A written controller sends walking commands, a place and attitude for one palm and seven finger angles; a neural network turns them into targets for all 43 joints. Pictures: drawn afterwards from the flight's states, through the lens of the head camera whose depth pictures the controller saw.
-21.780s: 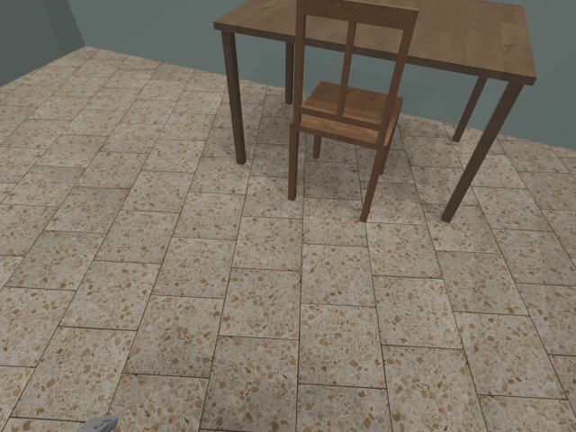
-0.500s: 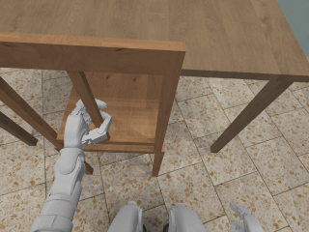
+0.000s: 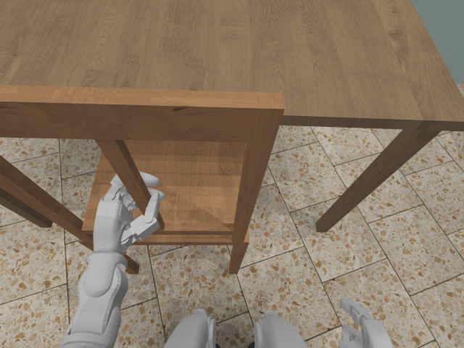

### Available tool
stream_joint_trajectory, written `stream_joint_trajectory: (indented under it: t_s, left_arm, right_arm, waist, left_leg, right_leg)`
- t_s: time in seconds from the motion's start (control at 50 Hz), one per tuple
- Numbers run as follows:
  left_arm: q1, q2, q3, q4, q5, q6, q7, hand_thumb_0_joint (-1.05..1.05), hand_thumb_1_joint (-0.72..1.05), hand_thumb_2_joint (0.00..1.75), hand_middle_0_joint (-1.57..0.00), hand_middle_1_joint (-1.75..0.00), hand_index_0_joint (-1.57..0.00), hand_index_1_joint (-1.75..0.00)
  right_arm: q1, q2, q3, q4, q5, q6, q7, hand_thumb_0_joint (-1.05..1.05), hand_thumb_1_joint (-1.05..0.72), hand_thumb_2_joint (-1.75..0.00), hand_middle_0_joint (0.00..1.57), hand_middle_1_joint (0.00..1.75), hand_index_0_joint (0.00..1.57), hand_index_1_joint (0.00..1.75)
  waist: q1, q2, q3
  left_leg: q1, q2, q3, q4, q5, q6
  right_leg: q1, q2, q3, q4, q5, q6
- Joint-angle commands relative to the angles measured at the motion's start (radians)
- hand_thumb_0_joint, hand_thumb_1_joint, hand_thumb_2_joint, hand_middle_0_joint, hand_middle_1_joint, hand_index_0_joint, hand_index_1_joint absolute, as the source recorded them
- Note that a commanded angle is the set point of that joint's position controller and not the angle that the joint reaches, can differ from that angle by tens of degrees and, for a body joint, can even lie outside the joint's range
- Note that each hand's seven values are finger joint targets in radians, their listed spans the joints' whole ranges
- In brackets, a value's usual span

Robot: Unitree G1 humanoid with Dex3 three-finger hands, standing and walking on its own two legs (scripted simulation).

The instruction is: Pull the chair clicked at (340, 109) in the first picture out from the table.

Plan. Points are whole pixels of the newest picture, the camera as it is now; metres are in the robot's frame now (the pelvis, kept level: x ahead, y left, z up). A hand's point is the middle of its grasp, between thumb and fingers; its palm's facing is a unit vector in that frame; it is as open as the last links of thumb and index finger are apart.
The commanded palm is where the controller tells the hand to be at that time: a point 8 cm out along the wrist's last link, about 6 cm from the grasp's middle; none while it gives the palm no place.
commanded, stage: hook a spindle and tug to test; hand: left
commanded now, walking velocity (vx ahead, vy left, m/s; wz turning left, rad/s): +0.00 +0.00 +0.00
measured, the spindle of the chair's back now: (140, 194) +0.36 +0.16 +0.03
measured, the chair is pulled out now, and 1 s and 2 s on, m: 0.01 0.08 0.24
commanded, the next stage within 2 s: step backward, pulling the chair out in 0.16 s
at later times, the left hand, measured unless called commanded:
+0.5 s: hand (150, 217) +0.32 +0.14 +0.03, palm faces +0.03 -0.99 -0.11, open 5.5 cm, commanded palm +0.30 +0.19 +0.02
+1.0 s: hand (160, 249) +0.27 +0.12 +0.03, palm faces +0.04 -0.99 -0.12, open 5.3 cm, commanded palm +0.23 +0.17 +0.03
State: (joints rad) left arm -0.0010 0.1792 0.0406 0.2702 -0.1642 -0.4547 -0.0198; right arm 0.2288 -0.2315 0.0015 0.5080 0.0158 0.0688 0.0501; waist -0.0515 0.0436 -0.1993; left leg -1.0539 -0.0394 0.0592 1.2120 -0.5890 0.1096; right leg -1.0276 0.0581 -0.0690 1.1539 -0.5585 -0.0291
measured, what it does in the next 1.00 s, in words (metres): rises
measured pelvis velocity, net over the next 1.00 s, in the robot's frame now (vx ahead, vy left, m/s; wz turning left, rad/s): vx -0.02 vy -0.02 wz -0.04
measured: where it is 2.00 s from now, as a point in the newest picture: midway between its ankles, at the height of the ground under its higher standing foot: outside the picture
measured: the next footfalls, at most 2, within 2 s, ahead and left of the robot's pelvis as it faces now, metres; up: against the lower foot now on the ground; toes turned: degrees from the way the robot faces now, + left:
right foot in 1.50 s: -0.08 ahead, -0.13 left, +0.00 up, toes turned -6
left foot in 1.84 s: -0.13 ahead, +0.14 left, +0.00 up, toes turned -5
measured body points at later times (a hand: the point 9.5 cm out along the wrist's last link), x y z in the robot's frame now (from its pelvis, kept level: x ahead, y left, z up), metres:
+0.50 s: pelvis +0.02 +0.01 +0.07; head +0.10 +0.00 +0.51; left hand +0.31 +0.19 +0.04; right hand +0.15 -0.22 -0.05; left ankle -0.02 +0.04 -0.64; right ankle -0.01 -0.11 -0.63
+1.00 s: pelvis -0.02 -0.02 +0.10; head +0.05 -0.02 +0.54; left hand +0.26 +0.17 +0.05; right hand +0.08 -0.28 -0.02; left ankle -0.02 +0.04 -0.64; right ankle -0.02 -0.12 -0.64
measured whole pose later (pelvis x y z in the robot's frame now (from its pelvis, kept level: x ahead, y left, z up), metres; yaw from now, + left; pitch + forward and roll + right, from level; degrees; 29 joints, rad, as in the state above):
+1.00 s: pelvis -0.02 -0.02 +0.10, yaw -2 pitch +5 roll -2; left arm -0.04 0.17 0.05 0.58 -0.10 -0.21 0.08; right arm 0.22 -0.22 0.01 0.59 0.02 0.13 -0.08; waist -0.06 0.03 0.07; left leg -0.37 -0.01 0.10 0.58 -0.29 0.07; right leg -0.34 0.06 -0.02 0.51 -0.25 -0.04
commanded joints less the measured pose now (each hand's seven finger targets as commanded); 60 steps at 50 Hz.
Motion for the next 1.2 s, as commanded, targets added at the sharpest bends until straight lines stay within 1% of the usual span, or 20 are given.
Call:
stream_joint_trajectory:
  t_s: [0.0,0.2,0.24,0.26,0.28,0.3,0.32,0.34,0.38,0.44,0.48,0.62,0.68,0.76,0.9,1.0,1.06,1.12,1.14,1.18]
  left_arm:
    - [0.076,0.075,0.011,-0.226,0.011,-0.095,-0.03,0.0,0.9,0.9,-0.5,-1.45,-0.5,-1.45]
    - [0.086,0.07,0.008,-0.24,0.009,-0.067,-0.044,0.0,0.9,0.9,-0.5,-1.45,-0.5,-1.45]
    - [0.062,-0.029,-0.093,-0.271,0.009,-0.062,-0.051,0.0,0.9,0.9,-0.5,-1.45,-0.5,-1.45]
    - [-0.284,0.337,0.125,-0.475,0.088,0.028,0.05,0.0,0.9,0.9,-0.5,-1.45,-0.5,-1.45]
    - [-0.226,0.252,0.081,-0.44,0.09,0.083,0.091,0.0,0.9,0.9,-0.5,-1.45,-0.5,-1.45]
    - [-0.184,0.236,0.071,-0.419,0.088,0.115,0.112,0.0,0.9,0.9,-0.5,-1.45,-0.5,-1.45]
    - [-0.093,0.177,0.042,-0.303,0.094,0.154,0.116,0.0,0.9,0.9,-0.5,-1.45,-0.5,-1.45]
    - [-0.035,0.136,0.004,-0.19,0.097,0.193,0.105,0.0,0.9,0.9,-0.5,-1.45,-0.5,-1.45]
    - [-0.072,0.11,-0.025,-0.102,0.098,0.227,0.108,0.0,0.9,0.9,-0.5,-1.45,-0.5,-1.45]
    - [-0.155,0.105,-0.029,0.036,0.109,0.237,0.109,0.0,0.9,0.9,-0.5,-1.45,-0.5,-1.45]
    - [-0.229,0.1,-0.032,0.103,0.109,0.238,0.095,0.0,0.9,0.9,-0.5,-1.45,-0.5,-1.45]
    - [-0.164,0.094,-0.008,0.196,0.134,0.216,0.092,0.0,0.9,0.9,-0.5,-1.45,-0.5,-1.45]
    - [-0.113,0.083,-0.007,0.192,0.126,0.209,0.086,0.0,0.9,0.9,-0.5,-1.45,-0.5,-1.45]
    - [-0.047,0.09,0.012,0.17,0.12,0.199,0.079,0.0,0.9,0.9,-0.5,-1.45,-0.5,-1.45]
    - [-0.05,0.145,0.04,0.12,0.117,0.202,0.102,0.0,0.9,0.9,-0.5,-1.45,-0.5,-1.45]
    - [-0.109,0.161,0.017,0.164,0.118,0.21,0.124,0.0,0.9,0.9,-0.5,-1.45,-0.5,-1.45]
    - [-0.144,0.129,-0.016,0.23,0.126,0.226,0.12,0.0,0.9,0.9,-0.5,-1.45,-0.5,-1.45]
    - [-0.187,0.101,-0.042,0.252,0.139,0.237,0.118,0.0,0.9,0.9,-0.5,-1.45,-0.5,-1.45]
    - [-0.19,0.09,-0.052,0.256,0.138,0.239,0.117,0.0,0.9,0.9,-0.5,-1.45,-0.5,-1.45]
    - [-0.18,0.068,-0.072,0.237,0.136,0.234,0.119,0.0,0.9,0.9,-0.5,-1.45,-0.5,-1.45]
  right_arm:
    - [0.016,-0.147,-0.064,-0.128,0.002,-0.044,-0.005,0.0,-0.9,-0.9,0.2,0.3,0.2,0.3]
    - [0.008,-0.145,-0.065,-0.126,0.002,-0.052,-0.018,0.0,-0.9,-0.9,0.2,0.3,0.2,0.3]
    - [-0.003,-0.133,-0.061,-0.137,0.003,-0.057,-0.015,0.0,-0.9,-0.9,0.2,0.3,0.2,0.3]
    - [0.093,-0.136,-0.062,-0.169,0.037,0.018,-0.068,0.0,-0.9,-0.9,0.2,0.3,0.2,0.3]
    - [0.093,-0.126,-0.064,-0.19,0.04,0.027,-0.1,0.0,-0.9,-0.9,0.2,0.3,0.2,0.3]
    - [0.108,-0.128,-0.055,-0.19,0.042,0.028,-0.117,0.0,-0.9,-0.9,0.2,0.3,0.2,0.3]
    - [0.061,-0.115,-0.037,-0.179,0.047,0.039,-0.129,0.0,-0.9,-0.9,0.2,0.3,0.2,0.3]
    - [0.019,-0.115,-0.027,-0.159,0.045,0.055,-0.132,0.0,-0.9,-0.9,0.2,0.3,0.2,0.3]
    - [0.025,-0.118,-0.022,-0.133,0.05,0.074,-0.148,0.0,-0.9,-0.9,0.2,0.3,0.2,0.3]
    - [0.043,-0.133,-0.019,-0.099,0.043,0.081,-0.166,0.0,-0.9,-0.9,0.2,0.3,0.2,0.3]
    - [0.025,-0.139,-0.025,-0.077,0.036,0.08,-0.174,0.0,-0.9,-0.9,0.2,0.3,0.2,0.3]
    - [0.014,-0.122,-0.037,-0.022,-0.008,0.065,-0.13,0.0,-0.9,-0.9,0.2,0.3,0.2,0.3]
    - [-0.01,-0.122,-0.041,-0.032,-0.013,0.062,-0.112,0.0,-0.9,-0.9,0.2,0.3,0.2,0.3]
    - [-0.016,-0.14,-0.047,-0.043,-0.008,0.049,-0.112,0.0,-0.9,-0.9,0.2,0.3,0.2,0.3]
    - [-0.019,-0.142,-0.054,-0.045,0.003,0.025,-0.137,0.0,-0.9,-0.9,0.2,0.3,0.2,0.3]
    - [-0.007,-0.141,-0.052,-0.031,0.023,0.028,-0.168,0.0,-0.9,-0.9,0.2,0.3,0.2,0.3]
    - [-0.034,-0.145,-0.05,-0.027,0.028,0.041,-0.17,0.0,-0.9,-0.9,0.2,0.3,0.2,0.3]
    - [-0.036,-0.14,-0.045,-0.01,0.027,0.036,-0.167,0.0,-0.9,-0.9,0.2,0.3,0.2,0.3]
    - [-0.039,-0.14,-0.039,-0.003,0.027,0.036,-0.166,0.0,-0.9,-0.9,0.2,0.3,0.2,0.3]
    - [-0.048,-0.136,-0.027,0.006,0.016,0.034,-0.17,0.0,-0.9,-0.9,0.2,0.3,0.2,0.3]
  waist:
    - [0.03,0.016,-0.368]
    - [0.012,-0.02,-0.364]
    - [-0.001,0.004,-0.374]
    - [0.007,0.044,-0.631]
    - [-0.008,0.12,-0.565]
    - [-0.011,0.065,-0.536]
    - [-0.006,0.136,-0.463]
    - [0.005,0.172,-0.314]
    - [-0.005,0.037,-0.187]
    - [-0.005,-0.118,-0.158]
    - [-0.002,-0.078,-0.096]
    - [0.023,0.217,-0.118]
    - [0.037,0.181,-0.085]
    - [0.036,0.067,-0.06]
    - [0.023,0.095,-0.118]
    - [0.003,-0.015,-0.111]
    - [0.015,-0.117,-0.03]
    - [0.004,-0.167,-0.015]
    - [-0.003,-0.136,-0.008]
    - [-0.006,-0.03,0.008]
  left_leg:
    - [0.354,0.071,-0.171,-0.125,0.733,-0.13]
    - [0.329,0.068,-0.17,-0.097,0.717,-0.123]
    - [0.355,0.069,-0.176,-0.096,0.73,-0.121]
    - [0.693,0.066,-0.159,-0.333,0.649,-0.117]
    - [0.759,0.045,-0.141,-0.36,0.687,-0.11]
    - [0.748,0.054,-0.154,-0.368,0.717,-0.103]
    - [0.749,0.071,-0.175,-0.403,0.799,-0.109]
    - [0.699,0.116,-0.254,-0.506,0.78,-0.154]
    - [0.664,0.15,-0.25,-0.516,0.839,-0.083]
    - [0.693,0.174,-0.221,-0.56,0.884,-0.061]
    - [0.72,0.216,-0.239,-0.624,0.894,-0.056]
    - [1.116,0.3,-0.264,-0.65,1.475,-0.079]
    - [1.055,0.314,-0.251,-0.679,1.376,-0.071]
    - [0.958,0.297,-0.229,-0.665,1.245,-0.067]
    - [0.88,0.246,-0.175,-0.658,0.946,-0.077]
    - [0.76,0.124,-0.113,-0.572,0.449,-0.118]
    - [0.661,0.063,-0.137,-0.454,0.101,-0.117]
    - [0.651,0.076,-0.177,-0.462,0.124,-0.109]
    - [0.674,0.091,-0.187,-0.537,0.178,-0.109]
    - [0.736,0.125,-0.199,-0.801,0.407,-0.093]
  right_leg:
    - [0.174,-0.023,0.03,-0.049,0.465,-0.007]
    - [0.16,-0.027,0.029,-0.037,0.479,-0.003]
    - [0.145,-0.032,0.026,-0.037,0.477,0.002]
    - [0.578,-0.1,0.137,-0.214,0.587,-0.012]
    - [0.588,-0.109,0.132,-0.26,0.691,-0.004]
    - [0.581,-0.111,0.121,-0.271,0.729,0.012]
    - [0.515,-0.113,0.128,-0.271,0.71,0.013]
    - [0.444,-0.106,0.103,-0.277,0.481,0.0]
    - [0.511,-0.106,0.113,-0.337,0.531,0.02]
    - [0.657,-0.132,0.147,-0.43,0.743,0.029]
    - [0.682,-0.135,0.151,-0.465,0.648,0.018]
    - [0.597,-0.11,0.118,-0.516,0.285,0.001]
    - [0.658,-0.11,0.115,-0.541,0.29,-0.007]
    - [0.778,-0.124,0.114,-0.617,0.527,-0.021]
    - [0.872,-0.193,0.194,-0.618,0.831,-0.045]
    - [0.905,-0.329,0.315,-0.689,1.048,-0.074]
    - [0.868,-0.402,0.379,-0.825,0.904,-0.074]
    - [0.88,-0.395,0.313,-0.823,0.861,-0.085]
    - [0.871,-0.371,0.272,-0.789,0.844,-0.088]
    - [0.846,-0.251,0.151,-0.694,0.713,-0.022]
